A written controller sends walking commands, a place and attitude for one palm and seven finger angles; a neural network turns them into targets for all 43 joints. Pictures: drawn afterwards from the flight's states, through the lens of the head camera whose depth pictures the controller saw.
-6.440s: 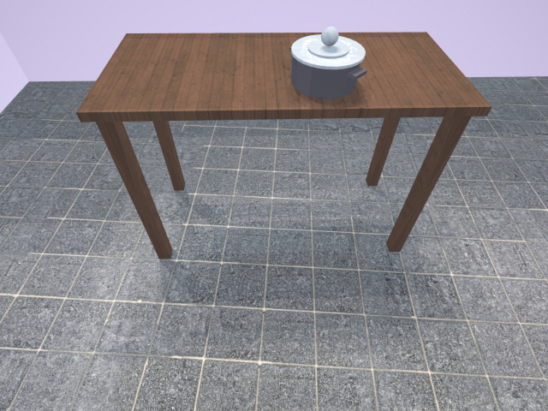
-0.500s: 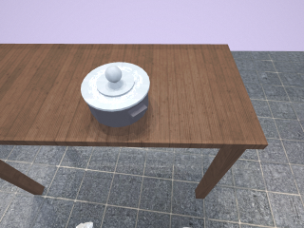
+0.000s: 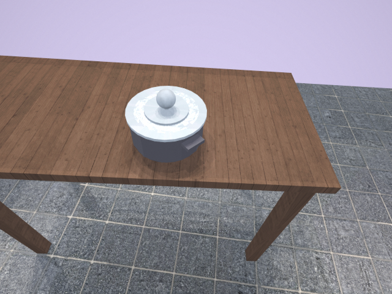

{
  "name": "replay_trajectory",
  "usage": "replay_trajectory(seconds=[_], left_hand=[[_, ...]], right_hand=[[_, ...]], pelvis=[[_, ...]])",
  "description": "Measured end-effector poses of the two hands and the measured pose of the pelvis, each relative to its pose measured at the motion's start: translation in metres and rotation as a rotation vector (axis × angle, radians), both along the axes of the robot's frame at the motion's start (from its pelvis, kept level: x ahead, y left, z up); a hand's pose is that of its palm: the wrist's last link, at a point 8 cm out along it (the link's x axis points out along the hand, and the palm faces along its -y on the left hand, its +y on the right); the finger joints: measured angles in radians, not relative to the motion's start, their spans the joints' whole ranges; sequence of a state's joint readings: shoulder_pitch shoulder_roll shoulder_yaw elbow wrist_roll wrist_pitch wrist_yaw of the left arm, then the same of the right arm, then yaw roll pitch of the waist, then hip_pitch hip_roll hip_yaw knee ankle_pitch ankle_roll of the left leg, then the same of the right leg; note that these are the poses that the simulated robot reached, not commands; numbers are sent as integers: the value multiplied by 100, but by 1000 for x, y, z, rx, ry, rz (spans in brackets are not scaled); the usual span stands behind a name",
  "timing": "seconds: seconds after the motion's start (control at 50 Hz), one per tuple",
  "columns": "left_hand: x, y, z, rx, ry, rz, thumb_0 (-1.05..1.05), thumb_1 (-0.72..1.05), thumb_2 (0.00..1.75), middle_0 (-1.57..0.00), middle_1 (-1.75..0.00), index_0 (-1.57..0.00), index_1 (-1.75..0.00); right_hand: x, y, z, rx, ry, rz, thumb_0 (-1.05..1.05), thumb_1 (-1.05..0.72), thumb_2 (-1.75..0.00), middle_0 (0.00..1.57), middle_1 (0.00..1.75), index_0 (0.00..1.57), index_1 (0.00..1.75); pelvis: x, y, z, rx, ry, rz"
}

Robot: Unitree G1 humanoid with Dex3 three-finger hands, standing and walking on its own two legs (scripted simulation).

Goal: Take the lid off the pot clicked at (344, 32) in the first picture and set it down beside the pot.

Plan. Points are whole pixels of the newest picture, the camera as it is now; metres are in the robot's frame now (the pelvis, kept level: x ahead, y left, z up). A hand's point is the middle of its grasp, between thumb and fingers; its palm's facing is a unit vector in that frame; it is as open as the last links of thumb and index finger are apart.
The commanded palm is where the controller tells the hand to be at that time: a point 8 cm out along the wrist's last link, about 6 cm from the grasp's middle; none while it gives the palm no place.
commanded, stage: come to a stop and stand still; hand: left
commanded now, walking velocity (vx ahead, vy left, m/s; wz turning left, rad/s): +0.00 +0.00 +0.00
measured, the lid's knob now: (166, 98) +0.52 +0.10 +0.11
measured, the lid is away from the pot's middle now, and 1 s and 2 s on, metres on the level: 0.00 0.00 0.00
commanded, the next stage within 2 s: look again from close up in 0.48 s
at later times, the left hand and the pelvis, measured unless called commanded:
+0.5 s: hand out of the picture -0.02 +0.14 -0.19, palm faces +0.02 -0.98 -0.18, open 7.4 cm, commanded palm none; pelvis -0.02 -0.03 -0.01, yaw +0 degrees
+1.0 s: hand out of the picture -0.04 +0.17 -0.19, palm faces +0.02 -0.98 -0.17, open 7.4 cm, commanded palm none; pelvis -0.03 +0.00 -0.01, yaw +0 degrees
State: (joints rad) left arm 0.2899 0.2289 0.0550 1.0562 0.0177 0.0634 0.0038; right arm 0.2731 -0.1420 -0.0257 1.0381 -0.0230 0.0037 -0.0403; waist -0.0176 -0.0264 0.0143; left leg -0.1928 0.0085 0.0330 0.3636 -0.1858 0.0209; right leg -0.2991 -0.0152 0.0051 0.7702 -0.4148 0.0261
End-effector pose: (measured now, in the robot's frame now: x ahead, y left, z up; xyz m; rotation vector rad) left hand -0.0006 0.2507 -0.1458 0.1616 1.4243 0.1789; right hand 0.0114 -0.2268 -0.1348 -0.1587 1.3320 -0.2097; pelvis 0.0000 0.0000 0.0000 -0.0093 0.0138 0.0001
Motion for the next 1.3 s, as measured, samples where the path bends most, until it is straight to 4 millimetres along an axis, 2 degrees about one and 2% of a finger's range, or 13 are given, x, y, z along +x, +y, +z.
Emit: replay_trajectory(seconds=[0.08,0.14,0.24,0.3,0.44,0.8,1.08,1.3], left_hand=[[-3,-19,-2,22,-16,-30,0,91,90,-19,-30,-20,-30],[-8,-36,-6,26,-18,-60,0,91,90,-19,-30,-20,-30],[-10,-62,-12,-15,-64,-49,0,90,90,-20,-30,-20,-30],[-12,-68,-15,-28,-79,-41,1,92,90,-20,-30,-20,-30],[-21,-64,-16,-37,-101,-29,1,92,90,-20,-30,-20,-30],[-42,-33,-13,-25,-43,-9,0,91,90,-20,-30,-20,-30],[-49,-28,-15,-51,-20,-13,0,90,90,-20,-30,-20,-30],[-54,-27,-13,-50,-7,-10,0,90,90,-20,-30,-20,-30]], right_hand=[[-15,-16,-15,28,36,-16,0,-91,-90,21,30,20,30],[-19,-28,-24,38,36,-32,0,-91,-90,21,30,20,30],[-17,-37,-24,31,-1,-24,0,-91,-90,20,30,20,30],[-12,-37,-23,30,-27,-12,0,-91,-90,20,30,20,30],[-9,-32,-18,31,-55,13,0,-93,-90,20,30,20,30],[-36,-5,-15,38,31,19,0,-92,-90,20,30,20,30],[-39,7,-12,32,32,11,1,-93,-90,20,30,20,30],[-41,10,-13,38,38,8,1,-93,-90,20,30,20,30]], pelvis=[[-5,-14,-8,20,6,-12],[-10,-22,-14,9,-5,-28],[-13,-31,-15,2,-39,-8],[-16,-33,-16,3,-55,-5],[-23,-32,-15,1,-58,3],[-27,-11,-10,2,-48,5],[-30,3,-9,3,-46,-2],[-31,6,-8,7,-42,-4]])
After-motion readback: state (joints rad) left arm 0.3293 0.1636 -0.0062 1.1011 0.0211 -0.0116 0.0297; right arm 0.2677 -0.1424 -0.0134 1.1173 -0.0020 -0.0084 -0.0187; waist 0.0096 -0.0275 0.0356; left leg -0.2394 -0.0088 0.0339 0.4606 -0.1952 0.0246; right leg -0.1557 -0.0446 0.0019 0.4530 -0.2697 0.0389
